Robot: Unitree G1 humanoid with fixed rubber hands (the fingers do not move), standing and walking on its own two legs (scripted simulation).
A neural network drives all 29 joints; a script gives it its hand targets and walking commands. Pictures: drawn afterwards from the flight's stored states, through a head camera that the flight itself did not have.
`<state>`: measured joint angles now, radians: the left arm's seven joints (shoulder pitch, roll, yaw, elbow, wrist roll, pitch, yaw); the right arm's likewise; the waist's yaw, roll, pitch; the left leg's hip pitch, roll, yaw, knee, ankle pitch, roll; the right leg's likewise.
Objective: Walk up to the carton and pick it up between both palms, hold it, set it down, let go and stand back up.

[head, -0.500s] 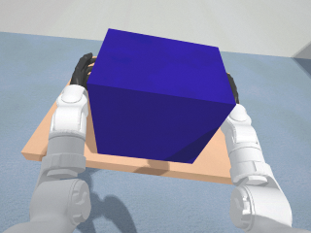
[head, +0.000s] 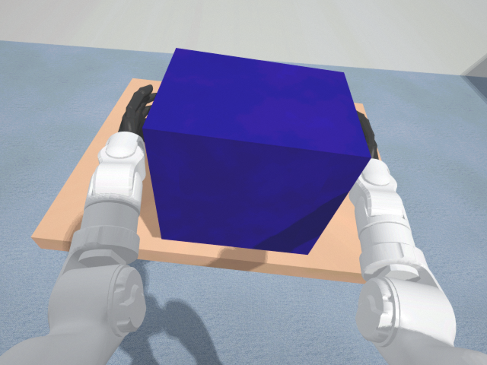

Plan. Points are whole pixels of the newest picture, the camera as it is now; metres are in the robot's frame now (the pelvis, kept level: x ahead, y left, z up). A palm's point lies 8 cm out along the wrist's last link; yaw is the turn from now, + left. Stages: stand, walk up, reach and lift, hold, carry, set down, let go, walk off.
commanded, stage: set down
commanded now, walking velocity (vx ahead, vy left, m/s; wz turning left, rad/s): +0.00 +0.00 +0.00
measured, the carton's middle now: (247, 160) +0.44 -0.04 +0.10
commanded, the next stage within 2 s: none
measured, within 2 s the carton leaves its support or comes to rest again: rests again in 1.54 s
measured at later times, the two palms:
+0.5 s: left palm (145, 137) +0.46 +0.13 +0.14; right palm (361, 163) +0.41 -0.23 +0.12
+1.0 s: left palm (152, 143) +0.47 +0.13 +0.11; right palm (359, 170) +0.41 -0.24 +0.10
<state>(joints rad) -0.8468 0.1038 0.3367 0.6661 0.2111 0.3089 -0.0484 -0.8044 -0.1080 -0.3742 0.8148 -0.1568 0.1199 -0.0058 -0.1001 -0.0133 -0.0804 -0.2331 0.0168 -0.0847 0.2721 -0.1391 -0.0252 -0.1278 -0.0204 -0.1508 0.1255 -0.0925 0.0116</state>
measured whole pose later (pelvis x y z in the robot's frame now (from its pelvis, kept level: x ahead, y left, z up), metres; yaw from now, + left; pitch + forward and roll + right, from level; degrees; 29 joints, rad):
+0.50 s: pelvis +0.00 +0.00 +0.00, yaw +0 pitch +9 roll -1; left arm -0.91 0.11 0.37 0.83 0.21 0.21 -0.05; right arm -0.84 -0.08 -0.48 0.83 -0.26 0.10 0.02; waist -0.10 0.01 -0.09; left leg -0.28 0.02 -0.08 0.24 -0.12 -0.02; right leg -0.19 -0.02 -0.14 0.12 -0.08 0.01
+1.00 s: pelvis +0.01 +0.00 +0.00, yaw -2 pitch +12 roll -1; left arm -0.93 0.11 0.41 0.90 0.23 0.13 -0.06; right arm -0.83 -0.03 -0.58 0.79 -0.37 0.07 0.04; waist -0.08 0.02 -0.10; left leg -0.32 0.02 -0.06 0.20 -0.10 -0.02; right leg -0.26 -0.02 -0.12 0.11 -0.07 0.01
